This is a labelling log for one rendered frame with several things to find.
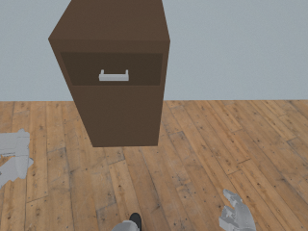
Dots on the drawer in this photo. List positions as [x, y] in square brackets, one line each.
[83, 68]

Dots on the cabinet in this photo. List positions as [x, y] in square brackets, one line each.
[115, 116]

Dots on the left robot shin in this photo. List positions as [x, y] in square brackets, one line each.
[127, 220]

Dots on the robot left hand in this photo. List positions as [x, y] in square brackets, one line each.
[15, 144]

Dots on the handle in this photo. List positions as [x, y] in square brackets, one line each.
[113, 77]

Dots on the robot right hand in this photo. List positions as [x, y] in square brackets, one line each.
[238, 218]

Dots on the left robot foot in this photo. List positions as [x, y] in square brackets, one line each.
[136, 218]

